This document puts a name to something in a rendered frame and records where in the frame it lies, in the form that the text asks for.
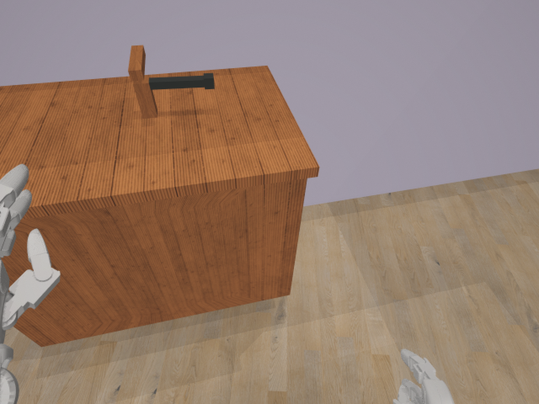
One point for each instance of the left robot forearm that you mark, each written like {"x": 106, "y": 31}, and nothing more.
{"x": 9, "y": 386}

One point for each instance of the robot left hand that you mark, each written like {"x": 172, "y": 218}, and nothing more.
{"x": 31, "y": 287}

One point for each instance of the counter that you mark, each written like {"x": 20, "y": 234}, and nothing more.
{"x": 154, "y": 204}

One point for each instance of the robot right hand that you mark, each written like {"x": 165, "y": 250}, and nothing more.
{"x": 432, "y": 391}

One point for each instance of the tap lever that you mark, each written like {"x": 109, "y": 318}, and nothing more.
{"x": 206, "y": 81}

